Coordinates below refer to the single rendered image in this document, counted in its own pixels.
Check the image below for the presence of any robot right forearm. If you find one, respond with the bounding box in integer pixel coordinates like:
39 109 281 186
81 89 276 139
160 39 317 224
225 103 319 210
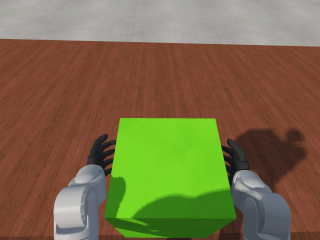
231 170 292 240

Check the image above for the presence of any robot right hand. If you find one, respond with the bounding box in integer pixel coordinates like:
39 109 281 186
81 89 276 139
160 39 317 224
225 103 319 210
221 139 250 187

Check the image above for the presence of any robot left forearm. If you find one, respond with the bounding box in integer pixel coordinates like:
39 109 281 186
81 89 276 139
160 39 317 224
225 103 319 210
53 164 107 240

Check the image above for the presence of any robot left hand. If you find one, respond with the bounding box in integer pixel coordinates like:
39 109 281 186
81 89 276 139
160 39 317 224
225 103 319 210
86 134 117 177

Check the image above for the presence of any carton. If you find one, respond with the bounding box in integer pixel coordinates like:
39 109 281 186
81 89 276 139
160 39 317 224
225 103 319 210
104 118 237 238

